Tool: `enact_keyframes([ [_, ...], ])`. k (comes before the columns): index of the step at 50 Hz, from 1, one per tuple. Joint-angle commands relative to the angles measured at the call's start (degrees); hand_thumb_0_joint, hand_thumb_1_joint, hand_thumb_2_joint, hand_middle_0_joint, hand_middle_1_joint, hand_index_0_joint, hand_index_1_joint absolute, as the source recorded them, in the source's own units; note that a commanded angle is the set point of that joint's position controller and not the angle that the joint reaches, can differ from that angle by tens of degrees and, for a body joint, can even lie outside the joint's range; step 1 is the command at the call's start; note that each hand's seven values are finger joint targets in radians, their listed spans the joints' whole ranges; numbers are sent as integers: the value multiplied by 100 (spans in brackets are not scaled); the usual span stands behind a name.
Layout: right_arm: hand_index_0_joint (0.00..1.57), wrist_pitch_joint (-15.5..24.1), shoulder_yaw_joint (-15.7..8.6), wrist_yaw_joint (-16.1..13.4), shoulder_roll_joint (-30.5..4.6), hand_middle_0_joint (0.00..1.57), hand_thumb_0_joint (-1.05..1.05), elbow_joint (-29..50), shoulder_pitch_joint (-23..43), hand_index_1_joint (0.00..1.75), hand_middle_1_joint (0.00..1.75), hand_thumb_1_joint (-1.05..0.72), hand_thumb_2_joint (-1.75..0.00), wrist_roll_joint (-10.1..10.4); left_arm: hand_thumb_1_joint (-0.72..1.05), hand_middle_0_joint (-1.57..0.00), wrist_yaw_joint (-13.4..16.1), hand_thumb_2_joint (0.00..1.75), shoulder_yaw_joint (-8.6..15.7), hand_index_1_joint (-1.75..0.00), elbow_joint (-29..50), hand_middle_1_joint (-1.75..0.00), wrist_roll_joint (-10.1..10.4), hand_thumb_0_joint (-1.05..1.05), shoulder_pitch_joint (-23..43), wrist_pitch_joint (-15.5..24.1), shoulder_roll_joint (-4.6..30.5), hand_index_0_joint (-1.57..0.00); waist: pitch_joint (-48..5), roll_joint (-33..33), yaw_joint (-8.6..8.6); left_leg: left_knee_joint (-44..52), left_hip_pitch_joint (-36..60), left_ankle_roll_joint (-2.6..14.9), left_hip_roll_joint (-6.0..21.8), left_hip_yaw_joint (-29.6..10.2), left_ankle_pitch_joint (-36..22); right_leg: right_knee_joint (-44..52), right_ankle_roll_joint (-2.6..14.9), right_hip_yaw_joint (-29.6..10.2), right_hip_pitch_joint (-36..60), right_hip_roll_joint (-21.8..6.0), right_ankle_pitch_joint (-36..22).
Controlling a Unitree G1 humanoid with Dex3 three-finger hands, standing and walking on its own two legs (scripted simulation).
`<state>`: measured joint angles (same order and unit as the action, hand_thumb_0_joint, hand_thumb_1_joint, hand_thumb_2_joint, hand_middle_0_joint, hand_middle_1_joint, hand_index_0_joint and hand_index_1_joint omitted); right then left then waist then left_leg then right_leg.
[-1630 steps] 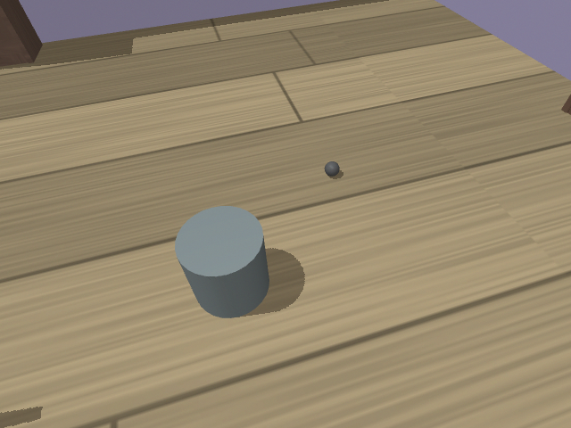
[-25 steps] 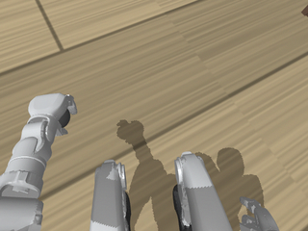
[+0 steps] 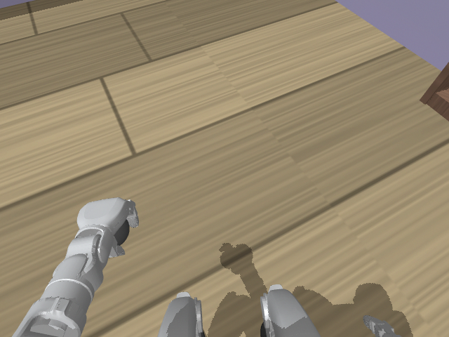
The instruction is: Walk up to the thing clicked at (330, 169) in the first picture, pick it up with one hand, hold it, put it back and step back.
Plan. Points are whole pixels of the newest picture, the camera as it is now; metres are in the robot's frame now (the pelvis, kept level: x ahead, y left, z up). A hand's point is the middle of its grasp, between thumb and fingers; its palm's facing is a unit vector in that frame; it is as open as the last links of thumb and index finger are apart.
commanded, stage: lift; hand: left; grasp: from above
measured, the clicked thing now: (110, 230) +0.36 +0.24 -0.09
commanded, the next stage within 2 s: hold in 0.46 s
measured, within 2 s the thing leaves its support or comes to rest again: neither
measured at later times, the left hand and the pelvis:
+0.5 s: hand (103, 205) +0.37 +0.22 +0.00, palm faces -0.46 -0.09 -0.88, open 8.1 cm; pelvis +0.05 +0.00 +0.08, yaw +0 degrees
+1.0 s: hand (93, 194) +0.37 +0.22 +0.05, palm faces -0.46 -0.06 -0.89, open 8.1 cm; pelvis +0.06 +0.00 +0.11, yaw -1 degrees
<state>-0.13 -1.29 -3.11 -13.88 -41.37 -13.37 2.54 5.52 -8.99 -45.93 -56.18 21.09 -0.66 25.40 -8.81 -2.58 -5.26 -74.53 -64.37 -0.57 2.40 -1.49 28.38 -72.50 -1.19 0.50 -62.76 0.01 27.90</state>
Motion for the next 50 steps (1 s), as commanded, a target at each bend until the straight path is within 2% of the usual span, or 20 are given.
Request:
enact_keyframes([
  [1,20,291,-320,-97,-822,20,0,480,-104,30,30,-90,-90,-20,53,-82,424,69,390,-80,1017,-86,-47,0,1906,50,1098,-87,-1734,-191,28,1737,1934,104,-279,-21,65,1794,206,-119,1450,209,53],
  [2,20,300,-302,-102,-799,20,0,439,-109,30,30,-90,-90,-25,52,-81,464,72,363,-81,942,-86,-68,0,1854,35,1066,-87,-1641,-186,9,1782,1964,101,-291,8,-51,1868,204,-121,1529,222,-20],
  [3,20,318,-340,-107,-843,20,0,421,-143,30,30,-90,-90,-38,52,-81,508,72,455,-82,1119,-87,-50,0,1975,41,1150,-87,-1774,-211,85,1878,2183,107,-274,36,-184,1955,191,-125,1720,207,-183],
  [5,20,328,-332,-114,-812,20,0,379,-177,30,30,-90,-90,-29,55,-84,594,73,331,-81,1088,-87,-47,0,2015,10,1013,-89,-1744,-195,16,2033,2443,96,-278,80,-455,2146,193,-128,1917,204,-440],
  [6,20,324,-338,-120,-813,20,0,373,-160,30,30,-90,-90,-27,56,-85,647,75,366,-81,1088,-86,-64,0,1987,-21,1070,-90,-1767,-150,51,2104,2577,99,-285,104,-602,2245,185,-123,2071,201,-576],
  [8,20,316,-347,-116,-848,20,0,300,-229,30,30,-90,-90,-40,54,-84,708,76,439,-82,955,-86,-99,0,1875,-88,1111,-89,-1761,-123,104,2232,2792,95,-272,116,-971,2354,159,-117,2351,189,-982],
  [10,20,299,-342,-101,-832,20,0,255,-256,30,30,-90,-90,-50,54,-83,742,76,365,-83,846,-88,-133,0,1792,-164,989,-88,-1793,-120,109,2382,3082,77,-259,93,-1395,2415,158,-72,2584,176,-1422],
  [11,20,289,-361,-98,-846,20,0,286,-256,30,30,-90,-90,-49,55,-84,755,77,351,-83,931,-88,-126,0,1985,-177,993,-89,-1769,-135,93,2465,3174,81,-261,93,-1469,2514,148,-85,2673,174,-1500],
  [18,20,212,-399,-24,-841,20,0,295,-243,30,30,-90,-90,-38,58,-88,586,81,259,-84,525,-88,-67,0,1443,-313,788,-92,-1438,-6,206,2983,3707,71,-286,140,-1908,3029,128,-96,3209,155,-1882],
  [19,20,205,-391,-9,-833,20,0,308,-257,30,30,-90,-90,-40,57,-87,530,80,196,-84,550,-88,-38,0,1531,-303,728,-91,-1380,-20,153,3042,3748,63,-287,135,-1995,3066,134,-81,3229,157,-1941],
  [23,20,179,-410,9,-829,20,0,367,-254,30,30,-90,-90,-28,55,-86,428,79,203,-83,706,-87,-5,0,1663,-193,727,-90,-1256,-49,159,3305,4017,60,-274,147,-2093,3306,142,-45,3431,173,-1983],
  [31,20,114,-457,30,-894,20,0,456,-213,30,30,-90,-90,-27,53,-84,430,81,279,-83,1131,-87,-158,0,1671,-37,871,-89,-1458,-207,232,3590,4709,6,-266,177,-2754,3519,163,-4,3768,177,-2439],
  [33,20,88,-457,25,-898,20,0,428,-208,30,30,-90,-90,-22,53,-84,420,82,276,-84,1065,-88,-219,0,1565,-31,883,-88,-1311,-66,214,3656,4709,21,-268,172,-2808,3578,158,-2,3818,185,-2511],
  [34,20,84,-467,27,-907,20,0,439,-183,30,30,-90,-90,-21,52,-84,404,82,278,-83,1171,-87,-208,0,1756,-2,919,-88,-1305,-154,191,3697,4780,4,-261,179,-2778,3626,153,7,3811,179,-2462],
  [35,20,77,-470,27,-910,20,0,439,-175,30,30,-90,-90,-18,52,-84,397,82,301,-83,1184,-87,-239,0,1743,9,962,-88,-1288,-191,237,3743,4808,0,-267,181,-2782,3654,163,-2,3832,179,-2458],
  [40,20,48,-475,53,-890,20,0,458,-111,30,30,-90,-90,-20,50,-82,302,83,264,-85,1081,-89,-179,0,1520,-24,839,-86,-1198,-99,303,3853,4878,17,-289,225,-2959,3804,144,-40,4090,169,-2661],
  [44,20,6,-493,68,-915,20,0,536,-46,30,30,-90,-90,9,51,-81,96,81,218,-84,1157,-89,-138,0,1388,-29,833,-86,-1105,-22,315,3936,4904,47,-290,267,-3077,3881,139,-53,4256,172,-2793],
  [46,20,-18,-484,59,-916,20,0,615,15,30,30,-90,-90,10,51,-81,13,81,279,-85,1387,-91,-100,0,1445,4,938,-86,-1152,-13,382,4008,4959,49,-291,274,-2993,3943,140,-50,4366,172,-2727],
  [48,20,-29,-438,57,-874,20,0,682,80,30,30,-90,-90,18,52,-82,-37,81,203,-85,1297,-90,-110,0,1297,2,822,-87,-925,78,363,4077,4827,76,-326,292,-2743,4039,130,-93,4393,152,-2592],
  [50,20,-47,-438,44,-896,20,0,717,117,30,30,-90,-90,26,52,-83,-63,79,274,-83,1312,-88,-118,0,1246,13,901,-88,-848,110,368,4149,4831,84,-316,287,-2656,4102,134,-97,4390,163,-2489],
])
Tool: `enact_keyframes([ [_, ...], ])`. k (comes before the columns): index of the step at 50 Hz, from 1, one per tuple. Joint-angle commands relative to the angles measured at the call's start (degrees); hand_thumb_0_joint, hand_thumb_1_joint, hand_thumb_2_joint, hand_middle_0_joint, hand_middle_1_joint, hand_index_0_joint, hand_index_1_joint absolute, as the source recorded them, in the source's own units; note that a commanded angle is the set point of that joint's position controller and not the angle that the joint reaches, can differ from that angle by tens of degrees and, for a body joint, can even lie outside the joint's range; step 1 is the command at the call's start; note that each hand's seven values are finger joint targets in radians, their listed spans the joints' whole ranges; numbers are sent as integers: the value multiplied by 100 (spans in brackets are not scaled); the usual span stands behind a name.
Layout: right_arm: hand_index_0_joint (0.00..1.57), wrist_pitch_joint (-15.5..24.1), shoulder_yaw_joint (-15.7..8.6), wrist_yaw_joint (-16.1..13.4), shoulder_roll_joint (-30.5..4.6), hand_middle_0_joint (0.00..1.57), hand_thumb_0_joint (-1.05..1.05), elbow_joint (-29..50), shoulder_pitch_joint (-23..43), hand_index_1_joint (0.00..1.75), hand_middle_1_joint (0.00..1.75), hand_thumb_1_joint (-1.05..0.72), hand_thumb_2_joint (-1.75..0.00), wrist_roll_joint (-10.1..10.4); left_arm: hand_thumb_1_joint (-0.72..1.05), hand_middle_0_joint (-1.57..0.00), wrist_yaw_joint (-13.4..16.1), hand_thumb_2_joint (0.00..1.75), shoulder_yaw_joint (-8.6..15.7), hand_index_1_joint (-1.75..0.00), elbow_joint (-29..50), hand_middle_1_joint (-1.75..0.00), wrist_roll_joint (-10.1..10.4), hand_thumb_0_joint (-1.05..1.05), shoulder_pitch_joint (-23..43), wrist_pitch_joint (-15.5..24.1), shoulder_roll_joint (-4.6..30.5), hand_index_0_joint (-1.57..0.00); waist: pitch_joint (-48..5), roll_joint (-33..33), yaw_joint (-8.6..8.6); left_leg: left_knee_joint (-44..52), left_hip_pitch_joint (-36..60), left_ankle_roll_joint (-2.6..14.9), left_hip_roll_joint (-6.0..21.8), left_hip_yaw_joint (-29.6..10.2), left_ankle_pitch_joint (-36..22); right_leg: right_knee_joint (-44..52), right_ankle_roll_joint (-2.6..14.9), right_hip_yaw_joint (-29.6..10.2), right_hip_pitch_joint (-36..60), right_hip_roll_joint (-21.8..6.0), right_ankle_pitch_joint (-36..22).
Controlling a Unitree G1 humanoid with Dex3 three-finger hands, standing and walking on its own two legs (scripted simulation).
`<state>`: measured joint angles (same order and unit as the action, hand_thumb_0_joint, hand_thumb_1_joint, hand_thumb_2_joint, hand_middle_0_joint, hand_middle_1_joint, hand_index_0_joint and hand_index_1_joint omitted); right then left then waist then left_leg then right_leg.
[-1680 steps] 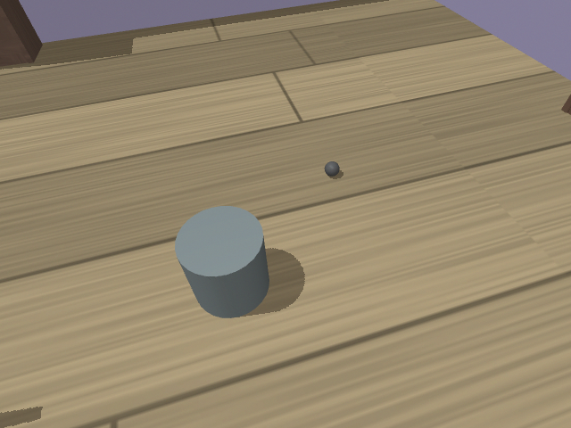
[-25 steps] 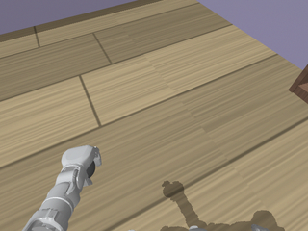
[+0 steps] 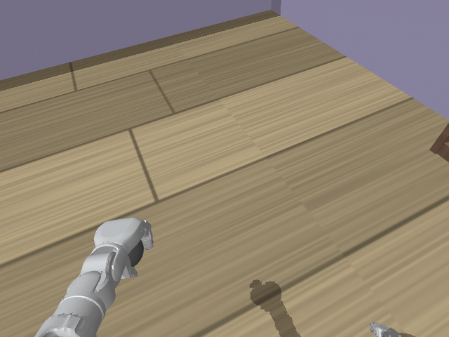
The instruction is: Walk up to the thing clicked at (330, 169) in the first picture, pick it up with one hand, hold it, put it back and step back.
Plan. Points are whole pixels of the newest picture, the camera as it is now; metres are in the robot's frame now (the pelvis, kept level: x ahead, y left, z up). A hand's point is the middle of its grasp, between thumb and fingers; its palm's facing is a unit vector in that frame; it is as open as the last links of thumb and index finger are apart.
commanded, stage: hold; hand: left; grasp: from above
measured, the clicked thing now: (124, 250) +0.32 +0.24 -0.07
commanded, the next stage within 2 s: crouch in 1.46 s
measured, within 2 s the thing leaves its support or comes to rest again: neither
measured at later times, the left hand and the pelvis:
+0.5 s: hand (124, 268) +0.27 +0.22 -0.04, palm faces -0.45 -0.06 -0.89, open 8.1 cm; pelvis -0.02 +0.00 +0.01, yaw +0 degrees
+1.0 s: hand (123, 267) +0.27 +0.21 -0.02, palm faces -0.45 -0.06 -0.89, open 8.1 cm; pelvis -0.02 -0.01 +0.01, yaw +0 degrees
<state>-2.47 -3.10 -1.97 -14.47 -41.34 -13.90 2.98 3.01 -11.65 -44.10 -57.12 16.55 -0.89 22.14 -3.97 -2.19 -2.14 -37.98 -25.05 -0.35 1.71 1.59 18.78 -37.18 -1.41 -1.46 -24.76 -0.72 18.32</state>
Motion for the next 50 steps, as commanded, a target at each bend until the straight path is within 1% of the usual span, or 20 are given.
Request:
enact_keyframes([
  [1,20,179,-244,-78,-816,20,0,760,261,30,30,-90,-90,-8,53,-83,172,77,567,-83,1349,-89,7,0,1799,59,1288,-88,-1361,-20,123,544,963,55,-250,-15,-1627,602,158,105,622,233,-1458],
  [2,20,176,-236,-78,-825,20,0,769,257,30,30,-90,-90,-6,53,-83,164,79,557,-83,1247,-89,-14,0,1759,50,1273,-88,-1294,61,79,573,955,62,-239,-33,-1581,617,158,94,609,241,-1404],
  [4,20,168,-241,-85,-825,20,0,784,307,30,30,-90,-90,4,53,-83,152,79,600,-83,1368,-88,-46,0,1753,63,1326,-88,-1383,39,137,592,1031,70,-255,-9,-1621,637,155,80,675,226,-1452],
  [6,20,159,-230,-87,-811,20,0,807,312,30,30,-90,-90,0,52,-83,155,81,535,-85,1487,-90,-74,0,1803,72,1229,-88,-1367,79,82,624,1090,80,-257,7,-1579,670,150,66,664,223,-1436],
  [8,20,156,-229,-94,-821,20,0,786,337,30,30,-91,-90,-1,53,-83,174,82,600,-86,1465,-91,-77,0,1818,62,1294,-88,-1393,92,94,653,1157,78,-254,2,-1572,704,146,68,682,223,-1415],
  [11,20,161,-216,-102,-810,20,0,779,390,30,30,-91,-90,2,53,-83,185,81,585,-87,1574,-92,-58,0,1927,71,1300,-88,-1380,32,104,726,1207,84,-257,16,-1446,774,144,60,707,215,-1300],
  [15,20,162,-207,-103,-821,20,0,805,504,30,30,-91,-90,15,51,-82,183,81,584,-87,1410,-93,-47,0,1727,57,1281,-87,-1153,61,128,847,1170,70,-256,16,-1177,907,153,86,704,209,-983],
  [17,20,165,-187,-104,-788,20,0,809,544,30,30,-91,-90,5,51,-82,149,82,534,-87,1539,-92,-28,0,1802,54,1236,-87,-1232,121,98,852,1225,104,-261,18,-1224,927,131,68,757,193,-1076],
  [18,20,165,-192,-111,-799,20,0,827,567,30,30,-91,-90,19,54,-82,130,81,527,-89,1695,-95,-5,0,1878,64,1256,-88,-1301,63,165,878,1262,86,-263,26,-1255,934,144,83,782,198,-1073],
  [23,20,179,-151,-135,-768,20,0,867,667,30,30,-91,-90,41,55,-82,36,79,514,-88,1668,-95,21,0,1831,58,1248,-89,-1111,90,130,979,1261,100,-262,36,-1052,1052,143,61,750,197,-875],
  [24,20,184,-148,-131,-776,20,0,861,684,30,30,-91,-90,39,54,-82,20,77,549,-88,1692,-94,26,0,1757,59,1283,-88,-1054,55,177,1020,1241,87,-249,22,-979,1070,153,75,791,203,-779],
  [32,20,219,-130,-154,-762,20,0,893,797,30,30,-91,-90,45,53,-81,-71,79,540,-90,1946,-97,63,0,1883,72,1298,-87,-1135,-22,212,1111,1397,62,-213,4,-1110,1095,174,99,822,233,-854],
  [33,20,218,-118,-154,-769,20,0,913,798,30,30,-91,-90,49,52,-81,-78,81,559,-89,1750,-95,51,0,1662,46,1270,-87,-1017,89,189,1137,1404,75,-219,14,-1042,1135,167,97,841,222,-799],
  [39,20,240,-92,-168,-753,20,0,912,834,30,30,-91,-90,52,50,-80,-174,80,578,-89,1979,-95,68,0,1855,81,1335,-86,-1096,64,197,1186,1496,92,-216,24,-1147,1165,158,82,906,215,-914],
  [41,20,233,-76,-179,-734,20,0,946,871,30,30,-91,-90,66,51,-81,-196,81,628,-89,1999,-95,71,0,1744,90,1373,-87,-1002,57,267,1204,1441,104,-242,51,-1053,1240,154,71,900,196,-809],
  [42,20,237,-70,-176,-724,20,0,934,869,30,30,-91,-90,54,51,-81,-221,81,604,-89,1910,-95,71,0,1729,94,1342,-87,-973,135,225,1206,1425,118,-249,55,-1008,1267,142,61,928,193,-768],
  [46,20,237,-46,-187,-714,20,0,987,964,30,30,-91,-90,57,54,-83,-269,83,582,-92,2107,-98,81,0,1819,123,1354,-89,-984,54,252,1258,1471,104,-252,48,-1005,1292,157,66,941,191,-739],
  [47,20,230,-55,-186,-714,20,0,960,924,30,30,-91,-90,49,53,-82,-275,83,605,-91,1909,-97,53,0,1591,108,1305,-88,-924,114,244,1265,1474,112,-250,57,-997,1301,156,64,953,187,-740],
  [48,20,223,-58,-184,-704,20,0,985,962,30,30,-91,-90,53,52,-81,-281,81,557,-89,2030,-95,80,0,1577,118,1261,-87,-938,75,285,1292,1475,95,-249,46,-1010,1306,168,86,986,196,-730],
  [50,20,211,-59,-190,-705,20,0,969,959,30,30,-91,-90,62,51,-80,-286,82,579,-91,2015,-97,60,0,1564,99,1280,-86,-948,95,251,1285,1512,100,-252,59,-1085,1303,162,77,977,192,-818],
])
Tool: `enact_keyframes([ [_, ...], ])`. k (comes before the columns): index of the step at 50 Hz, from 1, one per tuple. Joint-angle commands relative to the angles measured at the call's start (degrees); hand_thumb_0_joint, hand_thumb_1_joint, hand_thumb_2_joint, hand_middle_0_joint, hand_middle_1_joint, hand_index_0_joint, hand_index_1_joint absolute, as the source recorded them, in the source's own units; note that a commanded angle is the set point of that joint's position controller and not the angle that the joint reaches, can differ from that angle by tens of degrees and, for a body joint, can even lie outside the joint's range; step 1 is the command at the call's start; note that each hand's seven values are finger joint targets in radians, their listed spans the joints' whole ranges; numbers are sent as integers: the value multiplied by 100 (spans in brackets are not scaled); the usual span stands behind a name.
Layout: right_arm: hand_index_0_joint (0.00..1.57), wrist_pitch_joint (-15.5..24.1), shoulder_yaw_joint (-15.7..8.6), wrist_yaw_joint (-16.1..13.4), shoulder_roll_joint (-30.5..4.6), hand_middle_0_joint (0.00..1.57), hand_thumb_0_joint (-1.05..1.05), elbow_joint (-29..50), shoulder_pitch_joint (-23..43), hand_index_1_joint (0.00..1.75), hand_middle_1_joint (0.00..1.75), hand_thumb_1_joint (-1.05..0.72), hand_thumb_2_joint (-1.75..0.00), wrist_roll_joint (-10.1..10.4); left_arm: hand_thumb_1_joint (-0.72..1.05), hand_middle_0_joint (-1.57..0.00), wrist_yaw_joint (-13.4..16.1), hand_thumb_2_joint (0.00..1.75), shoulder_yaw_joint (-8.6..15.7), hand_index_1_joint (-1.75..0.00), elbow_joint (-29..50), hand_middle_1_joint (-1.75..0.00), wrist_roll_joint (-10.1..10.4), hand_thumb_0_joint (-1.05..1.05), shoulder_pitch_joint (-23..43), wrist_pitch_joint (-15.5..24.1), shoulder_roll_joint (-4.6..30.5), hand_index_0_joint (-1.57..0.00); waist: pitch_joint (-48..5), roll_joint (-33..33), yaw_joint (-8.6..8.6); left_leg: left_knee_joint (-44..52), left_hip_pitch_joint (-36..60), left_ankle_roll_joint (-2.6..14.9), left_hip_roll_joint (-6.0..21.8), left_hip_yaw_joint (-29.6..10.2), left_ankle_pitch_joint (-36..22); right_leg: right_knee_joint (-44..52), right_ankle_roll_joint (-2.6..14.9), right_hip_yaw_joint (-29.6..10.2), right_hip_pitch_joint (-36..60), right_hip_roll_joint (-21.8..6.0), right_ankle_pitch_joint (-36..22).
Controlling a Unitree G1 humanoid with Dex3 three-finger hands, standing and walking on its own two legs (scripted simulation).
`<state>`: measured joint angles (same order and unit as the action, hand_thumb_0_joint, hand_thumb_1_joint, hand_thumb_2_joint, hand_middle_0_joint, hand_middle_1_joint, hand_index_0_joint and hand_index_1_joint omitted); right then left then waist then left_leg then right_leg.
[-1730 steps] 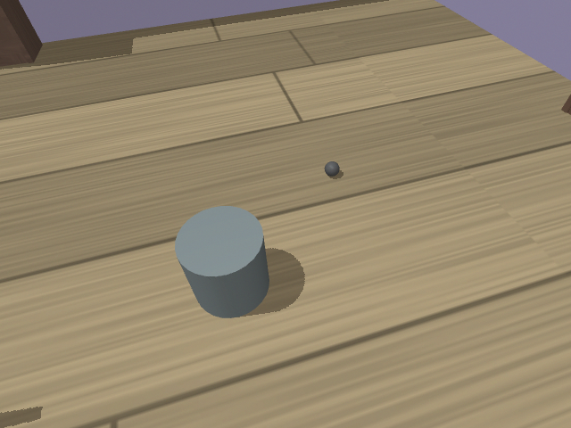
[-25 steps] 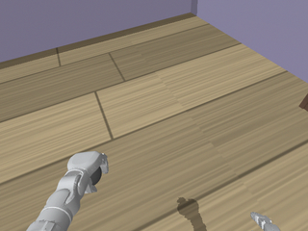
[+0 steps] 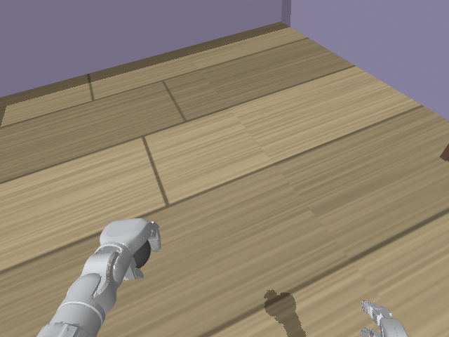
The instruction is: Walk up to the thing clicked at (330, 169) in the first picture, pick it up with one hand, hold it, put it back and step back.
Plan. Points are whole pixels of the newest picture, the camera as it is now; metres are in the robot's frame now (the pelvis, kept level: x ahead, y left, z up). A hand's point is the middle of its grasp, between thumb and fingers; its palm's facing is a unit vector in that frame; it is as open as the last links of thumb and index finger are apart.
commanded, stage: hold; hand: left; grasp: from above
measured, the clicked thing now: (131, 251) +0.31 +0.23 -0.05
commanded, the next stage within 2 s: crouch in 0.46 s
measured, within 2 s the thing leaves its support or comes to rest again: neither
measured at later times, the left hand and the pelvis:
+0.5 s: hand (134, 253) +0.30 +0.22 -0.04, palm faces -0.46 -0.06 -0.89, open 8.1 cm; pelvis +0.01 +0.00 +0.00, yaw +0 degrees
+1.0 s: hand (147, 270) +0.31 +0.23 -0.14, palm faces -0.48 +0.00 -0.88, open 8.1 cm; pelvis +0.00 +0.00 -0.04, yaw +2 degrees
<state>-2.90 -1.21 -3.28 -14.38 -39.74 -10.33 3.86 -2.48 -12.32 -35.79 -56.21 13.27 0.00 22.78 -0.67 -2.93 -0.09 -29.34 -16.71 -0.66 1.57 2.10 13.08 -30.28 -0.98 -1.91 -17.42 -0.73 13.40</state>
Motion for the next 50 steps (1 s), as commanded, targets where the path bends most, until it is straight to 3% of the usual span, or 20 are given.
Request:
enact_keyframes([
  [1,20,248,-246,-58,-729,20,0,812,588,30,30,-91,-90,-36,50,-80,265,80,659,-90,1188,-96,-10,0,1845,14,1218,-86,-1275,216,34,409,706,133,-234,1,-548,617,106,120,247,194,-365],
  [4,20,239,-237,-71,-711,20,0,790,589,30,30,-92,-90,-36,50,-81,278,83,766,-90,1177,-96,-50,0,2017,41,1371,-86,-1302,158,46,418,707,143,-242,3,-560,626,109,120,239,193,-381],
  [10,20,232,-253,-85,-710,20,0,752,547,30,30,-91,-90,-39,52,-81,341,82,652,-90,1352,-96,-32,0,2242,78,1261,-87,-1539,94,-14,388,881,149,-246,23,-778,611,97,111,321,189,-635],
  [18,20,191,-278,-61,-702,20,0,729,573,30,30,-91,-90,-25,52,-81,418,84,675,-92,1076,-98,-76,0,1865,-76,1198,-87,-1380,199,61,408,782,130,-241,30,-874,627,106,155,402,190,-701],
  [19,20,184,-277,-53,-698,20,0,730,579,30,30,-91,-90,-23,52,-82,396,83,567,-91,1044,-97,-77,0,1755,-88,1100,-87,-1332,232,61,421,785,123,-226,2,-935,604,125,177,416,196,-744],
  [22,20,158,-319,-57,-728,20,0,711,495,30,30,-91,-90,-25,50,-79,336,83,723,-91,1243,-97,-114,0,2019,-54,1352,-85,-1563,116,76,369,886,133,-231,8,-1196,563,118,161,488,189,-1020],
  [24,20,148,-306,-55,-711,20,0,730,497,30,30,-91,-90,-18,51,-81,273,81,589,-89,1269,-94,-90,0,2132,-26,1238,-87,-1555,221,-1,355,931,160,-245,14,-1227,578,95,138,503,176,-1123],
  [28,20,144,-315,-56,-709,20,0,751,459,30,30,-93,-91,-27,54,-82,284,76,668,-90,1284,-98,-64,0,2032,61,1232,-90,-1578,20,61,397,979,128,-237,11,-1177,580,139,162,495,190,-999],
  [29,20,145,-308,-56,-708,20,0,747,466,30,30,-88,-90,-20,46,-74,289,75,581,-87,1246,-94,-86,0,2093,71,1162,-82,-1582,32,15,394,1011,120,-224,-3,-1255,557,145,170,462,202,-1060],
  [31,20,130,-314,-54,-714,20,0,730,457,30,30,-89,-90,-30,46,-77,358,84,597,-89,969,-94,-129,0,1797,74,1115,-82,-1352,159,11,387,882,119,-217,-10,-1243,564,143,205,422,211,-1036],
  [35,20,87,-338,-24,-721,20,0,709,378,30,30,-89,-90,-54,46,-78,551,85,483,-89,630,-94,-202,0,1615,133,895,-82,-1116,403,-70,329,692,118,-221,-28,-1100,529,133,220,226,200,-912],
  [39,20,48,-376,21,-752,20,0,619,225,30,30,-90,-90,-112,44,-78,959,86,572,-88,122,-92,-343,0,1883,239,919,-82,-1087,490,-161,92,390,115,-245,-19,-887,343,126,210,-101,165,-756],
  [42,20,57,-406,74,-795,20,0,488,110,30,30,-90,-90,-188,43,-77,1353,84,509,-89,-374,-93,-518,0,2377,280,882,-81,-1179,372,-278,-344,-28,82,-240,-28,-629,-9,133,231,-618,163,-530],
  [46,20,113,-490,162,-855,20,0,256,-186,30,30,-90,-90,-301,40,-74,1868,83,489,-89,-1079,-94,-803,0,2936,368,793,-79,-1742,350,-469,-1478,-956,55,-252,-33,-489,-1011,123,196,-1612,120,-505],
  [50,20,184,-544,233,-883,20,0,244,-473,30,30,-91,-90,-410,45,-77,2312,83,571,-91,-1454,-97,-1101,0,3544,460,848,-83,-2593,18,-537,-2662,-2118,63,-239,-22,-122,-2116,173,171,-2642,117,-208],
])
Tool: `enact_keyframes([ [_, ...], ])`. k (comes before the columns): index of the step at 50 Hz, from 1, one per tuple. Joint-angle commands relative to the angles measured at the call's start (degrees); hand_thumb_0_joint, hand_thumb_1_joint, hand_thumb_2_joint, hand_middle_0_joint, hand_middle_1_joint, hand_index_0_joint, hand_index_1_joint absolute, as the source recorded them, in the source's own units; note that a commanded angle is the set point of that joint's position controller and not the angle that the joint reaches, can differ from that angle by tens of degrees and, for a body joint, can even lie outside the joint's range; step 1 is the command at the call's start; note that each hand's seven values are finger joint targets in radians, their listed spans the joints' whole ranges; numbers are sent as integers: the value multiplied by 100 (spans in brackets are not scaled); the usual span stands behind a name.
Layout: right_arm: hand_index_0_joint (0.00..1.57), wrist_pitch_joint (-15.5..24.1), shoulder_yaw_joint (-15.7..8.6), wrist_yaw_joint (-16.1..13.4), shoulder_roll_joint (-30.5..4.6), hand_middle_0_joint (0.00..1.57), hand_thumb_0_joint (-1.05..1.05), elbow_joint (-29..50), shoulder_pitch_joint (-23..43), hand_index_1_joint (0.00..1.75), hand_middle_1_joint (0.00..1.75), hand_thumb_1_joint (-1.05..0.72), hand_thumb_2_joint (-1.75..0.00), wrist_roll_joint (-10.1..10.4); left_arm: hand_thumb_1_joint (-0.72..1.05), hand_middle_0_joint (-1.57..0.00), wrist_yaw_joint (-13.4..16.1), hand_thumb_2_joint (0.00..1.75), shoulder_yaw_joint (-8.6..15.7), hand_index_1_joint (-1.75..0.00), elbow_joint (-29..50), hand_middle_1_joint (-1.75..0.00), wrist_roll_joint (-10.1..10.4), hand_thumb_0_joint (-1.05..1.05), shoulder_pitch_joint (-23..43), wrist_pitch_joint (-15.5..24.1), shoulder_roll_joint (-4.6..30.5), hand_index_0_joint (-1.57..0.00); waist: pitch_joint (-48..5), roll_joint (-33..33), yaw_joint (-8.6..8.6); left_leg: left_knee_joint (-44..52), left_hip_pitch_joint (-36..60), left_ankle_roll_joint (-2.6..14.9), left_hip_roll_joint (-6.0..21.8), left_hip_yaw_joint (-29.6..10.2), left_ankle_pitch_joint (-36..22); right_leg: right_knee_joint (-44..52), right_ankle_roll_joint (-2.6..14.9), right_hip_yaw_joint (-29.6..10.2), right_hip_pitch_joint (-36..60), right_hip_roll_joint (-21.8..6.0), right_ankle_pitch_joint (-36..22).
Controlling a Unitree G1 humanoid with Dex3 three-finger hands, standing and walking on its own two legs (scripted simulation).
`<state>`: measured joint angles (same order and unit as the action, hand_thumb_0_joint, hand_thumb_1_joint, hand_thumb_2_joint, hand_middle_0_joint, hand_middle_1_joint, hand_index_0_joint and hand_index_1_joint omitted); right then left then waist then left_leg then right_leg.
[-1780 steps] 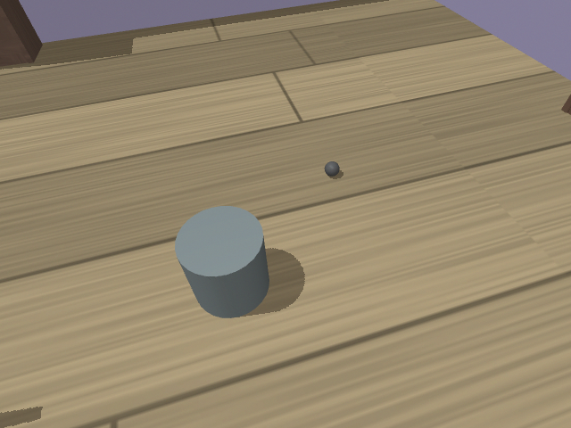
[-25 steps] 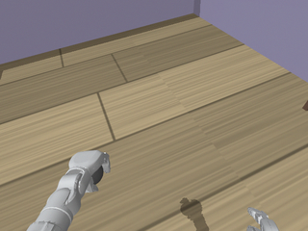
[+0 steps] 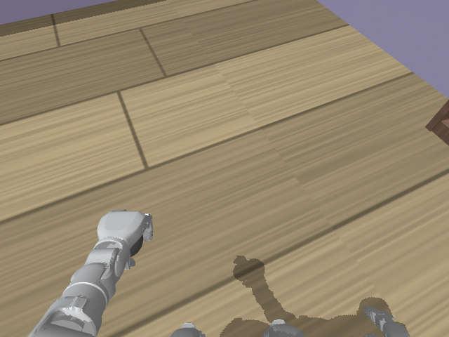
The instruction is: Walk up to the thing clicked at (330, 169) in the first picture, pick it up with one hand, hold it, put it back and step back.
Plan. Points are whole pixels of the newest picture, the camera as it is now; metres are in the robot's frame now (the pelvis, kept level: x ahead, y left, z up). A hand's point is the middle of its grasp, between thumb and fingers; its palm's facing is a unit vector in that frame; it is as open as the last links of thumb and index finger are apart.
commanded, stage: crouch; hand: left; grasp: from above
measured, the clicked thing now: (124, 240) +0.34 +0.23 -0.11
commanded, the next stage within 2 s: lower in 1.60 s
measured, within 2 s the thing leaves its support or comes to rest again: neither
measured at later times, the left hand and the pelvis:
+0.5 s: hand (156, 250) +0.39 +0.22 -0.35, palm faces -0.48 +0.02 -0.88, open 7.9 cm; pelvis -0.04 +0.02 -0.21, yaw -2 degrees
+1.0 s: hand (167, 251) +0.43 +0.21 -0.49, palm faces -0.46 -0.02 -0.89, open 7.9 cm; pelvis -0.05 +0.00 -0.32, yaw -4 degrees
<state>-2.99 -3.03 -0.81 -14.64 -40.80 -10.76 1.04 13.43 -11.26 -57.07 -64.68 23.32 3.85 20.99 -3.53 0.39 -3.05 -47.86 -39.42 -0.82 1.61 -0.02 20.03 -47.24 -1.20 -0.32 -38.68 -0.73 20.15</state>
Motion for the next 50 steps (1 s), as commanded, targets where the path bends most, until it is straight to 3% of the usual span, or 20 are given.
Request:
enact_keyframes([
  [1,20,210,-381,-8,-891,20,0,362,-482,30,30,-91,-90,-143,47,-78,821,81,525,-90,589,-96,-310,0,2685,64,1094,-84,-2434,-442,-266,-1006,-45,79,-230,177,-710,-633,214,28,-812,127,-782],
  [4,20,266,-400,-52,-935,20,0,303,-619,30,30,-90,-90,-181,51,-81,1052,81,527,-91,245,-97,-340,0,3240,-33,1134,-87,-2786,-715,-391,-1539,-556,77,-187,95,-430,-1257,272,132,-1697,193,-461],
  [5,20,283,-397,-72,-939,20,0,262,-649,30,30,-90,-90,-198,51,-81,1104,81,604,-90,157,-96,-358,0,3472,-56,1302,-87,-2909,-727,-412,-1744,-894,99,-185,88,-355,-1453,272,131,-1865,201,-409],
  [7,20,344,-424,-91,-957,20,0,219,-708,30,30,-90,-90,-237,53,-82,1175,80,645,-88,-430,-94,-281,0,3247,-177,1261,-88,-2934,-465,-404,-2086,-1567,131,-180,45,-73,-1820,273,188,-2203,223,-185],
  [8,20,376,-412,-99,-956,20,0,229,-739,30,30,-90,-90,-250,52,-81,1189,82,712,-89,-356,-95,-234,0,3352,-218,1362,-87,-3244,-539,-394,-2235,-1728,134,-176,12,-74,-2040,280,202,-2232,223,-178],
  [12,20,440,-442,-117,-994,20,0,206,-793,30,30,-90,-90,-314,54,-85,1096,79,790,-86,-552,-91,-113,0,3500,-384,1450,-90,-3725,-754,-403,-2727,-2233,96,-127,-142,153,-2752,320,271,-2954,193,54],
  [14,20,459,-443,-125,-994,20,0,204,-812,30,30,-90,-90,-334,57,-88,1047,80,953,-84,-461,-89,-122,0,3656,-411,1700,-93,-4067,-816,-401,-2992,-2485,108,-137,-138,198,-3051,337,285,-3068,203,104],
  [16,20,474,-436,-113,-979,20,0,203,-834,30,30,-90,-90,-346,58,-89,962,82,963,-86,-437,-90,-60,0,3743,-410,1671,-93,-4078,-845,-455,-3212,-2709,104,-136,-181,413,-3284,349,310,-3447,191,313],
  [17,20,485,-419,-107,-983,20,0,175,-853,30,30,-90,-90,-366,59,-89,917,83,905,-86,-553,-91,-67,0,3828,-404,1558,-94,-3994,-924,-569,-3339,-2852,102,-113,-231,500,-3442,355,330,-3750,184,392],
  [19,20,502,-427,-98,-1011,20,0,151,-901,30,30,-90,-90,-375,59,-90,877,81,993,-84,-462,-88,-88,0,4117,-346,1718,-95,-4149,-962,-580,-3592,-3001,98,-113,-304,638,-3724,376,377,-4172,187,551],
  [21,20,530,-385,-55,-1041,20,0,150,-909,30,30,-90,-90,-400,59,-89,836,78,1012,-82,-786,-87,-88,0,3932,-264,1664,-94,-3851,-903,-688,-3779,-3416,91,-120,-403,918,-3973,375,422,-4597,161,784],
  [23,20,558,-367,-39,-1054,20,0,105,-963,30,30,-90,-90,-408,56,-88,855,78,1060,-81,-576,-85,-158,0,4339,-137,1811,-93,-4153,-904,-761,-4049,-3600,118,-151,-372,1067,-4171,381,427,-4721,177,882],
  [28,20,668,-258,86,-1079,20,0,5,-1056,30,30,-90,-90,-514,60,-92,1000,87,1207,-85,-568,-89,-323,0,4687,111,2068,-96,-4457,-1028,-913,-4782,-4079,166,-184,-283,859,-4649,339,428,-5183,151,717],
  [31,20,688,-223,159,-1103,20,0,-23,-1086,30,30,-91,-90,-571,59,-92,1154,87,1335,-85,-596,-89,-476,0,4772,185,2298,-96,-4664,-1376,-861,-5031,-4044,131,-186,-252,719,-4938,358,460,-5436,146,647],
  [33,20,719,-212,229,-1134,20,0,-69,-1125,30,30,-90,-90,-626,59,-91,1236,86,1302,-85,-729,-89,-523,0,4868,179,2161,-95,-4615,-1486,-952,-5158,-4048,100,-163,-309,674,-5125,355,517,-5687,107,617],
  [39,20,731,-183,349,-1154,20,0,-79,-1099,30,30,-91,-90,-697,57,-91,1372,89,1397,-85,-829,-88,-490,0,5199,13,2371,-94,-4964,-1790,-929,-5698,-4163,132,-156,-166,416,-5506,357,536,-5854,151,360],
  [40,20,722,-163,370,-1143,20,0,-80,-1106,30,30,-91,-90,-714,57,-91,1346,90,1313,-86,-934,-89,-487,0,5234,-2,2229,-94,-4904,-1761,-1023,-5781,-4266,140,-159,-159,360,-5563,353,543,-5868,163,303],
  [46,20,696,-141,462,-1157,20,0,-74,-1113,30,30,-91,-90,-742,59,-91,1148,91,1349,-87,-1395,-90,-361,0,5004,-54,2319,-95,-4474,-1437,-1105,-6198,-4968,196,-137,-122,352,-5830,292,550,-5881,187,143],
  [49,20,655,-115,504,-1162,20,0,-63,-1077,30,30,-91,-90,-741,57,-90,1050,86,1396,-84,-1494,-88,-339,0,4956,-2,2486,-94,-4352,-1448,-1031,-6325,-5217,197,-138,-102,443,-5985,302,555,-5939,227,223],
  [50,20,640,-124,511,-1173,20,0,-65,-1065,30,30,-91,-90,-730,58,-90,1019,87,1392,-85,-1267,-89,-335,0,5229,46,2539,-94,-4527,-1472,-1057,-6402,-5284,206,-137,-95,461,-6036,302,562,-5936,252,227],
])
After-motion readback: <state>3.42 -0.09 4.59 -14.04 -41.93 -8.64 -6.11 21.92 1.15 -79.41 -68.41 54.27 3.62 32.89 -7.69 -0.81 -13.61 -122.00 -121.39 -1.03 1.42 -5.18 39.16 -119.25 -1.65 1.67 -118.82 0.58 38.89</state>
